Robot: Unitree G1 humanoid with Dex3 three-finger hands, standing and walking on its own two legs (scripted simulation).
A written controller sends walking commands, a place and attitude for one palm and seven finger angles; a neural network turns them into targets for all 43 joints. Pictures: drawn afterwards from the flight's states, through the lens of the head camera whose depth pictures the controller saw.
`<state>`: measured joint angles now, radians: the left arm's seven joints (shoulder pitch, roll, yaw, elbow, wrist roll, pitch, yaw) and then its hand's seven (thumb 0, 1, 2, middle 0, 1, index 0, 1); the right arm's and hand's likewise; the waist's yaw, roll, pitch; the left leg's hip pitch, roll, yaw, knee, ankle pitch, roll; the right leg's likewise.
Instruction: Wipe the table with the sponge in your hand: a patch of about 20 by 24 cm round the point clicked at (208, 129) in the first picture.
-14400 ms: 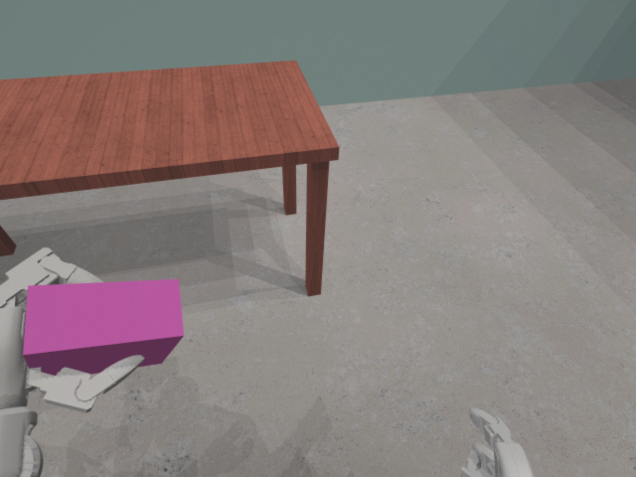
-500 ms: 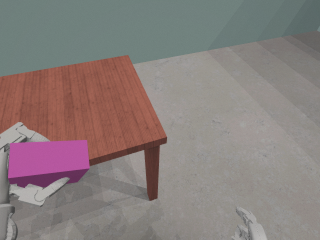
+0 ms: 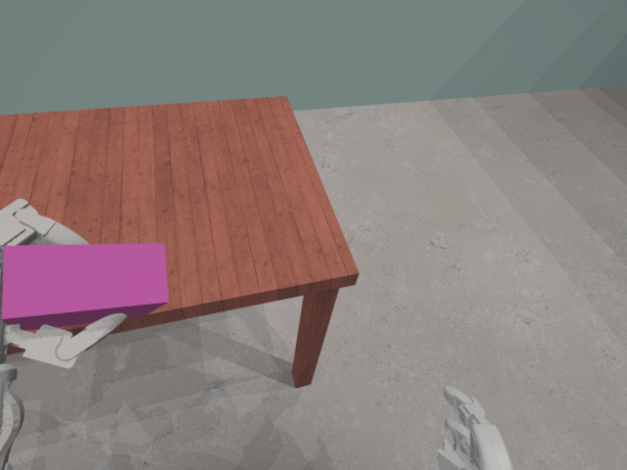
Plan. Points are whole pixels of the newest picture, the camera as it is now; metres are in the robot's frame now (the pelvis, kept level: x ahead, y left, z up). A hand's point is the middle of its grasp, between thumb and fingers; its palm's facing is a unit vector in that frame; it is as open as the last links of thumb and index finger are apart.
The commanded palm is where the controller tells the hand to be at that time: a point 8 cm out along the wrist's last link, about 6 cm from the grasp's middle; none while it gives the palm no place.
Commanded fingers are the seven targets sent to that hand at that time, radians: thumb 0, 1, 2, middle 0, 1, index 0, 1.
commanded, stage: shuffle to correct the standing spot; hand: left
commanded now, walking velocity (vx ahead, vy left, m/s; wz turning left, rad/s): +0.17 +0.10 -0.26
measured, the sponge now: (109, 286) +0.24 +0.24 +0.14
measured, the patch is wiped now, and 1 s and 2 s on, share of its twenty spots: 0.00 0.00 0.00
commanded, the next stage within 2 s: come to a stop and stand still in 1.08 s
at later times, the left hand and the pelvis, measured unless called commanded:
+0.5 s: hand (103, 238) +0.28 +0.26 +0.16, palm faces +0.33 -0.86 -0.38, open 9.6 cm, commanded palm +0.21 +0.30 +0.18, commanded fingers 0.00 0.10 1.30 -1.20 -1.60 -1.20 -1.60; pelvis +0.05 +0.02 -0.02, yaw -1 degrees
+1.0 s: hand (56, 226) +0.29 +0.31 +0.15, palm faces +0.36 -0.86 -0.35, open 9.6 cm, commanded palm +0.23 +0.35 +0.18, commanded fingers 0.00 0.10 1.30 -1.20 -1.60 -1.20 -1.60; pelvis +0.06 +0.08 -0.02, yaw -2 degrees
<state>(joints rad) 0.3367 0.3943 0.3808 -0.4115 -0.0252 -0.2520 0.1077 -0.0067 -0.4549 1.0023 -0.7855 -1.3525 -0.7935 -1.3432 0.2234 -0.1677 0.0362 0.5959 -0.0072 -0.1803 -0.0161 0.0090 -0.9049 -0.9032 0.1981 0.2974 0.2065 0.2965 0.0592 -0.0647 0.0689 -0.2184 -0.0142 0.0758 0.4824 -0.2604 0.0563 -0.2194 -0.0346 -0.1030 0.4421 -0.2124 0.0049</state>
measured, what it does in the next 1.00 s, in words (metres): steps to the left: right foot, then left foot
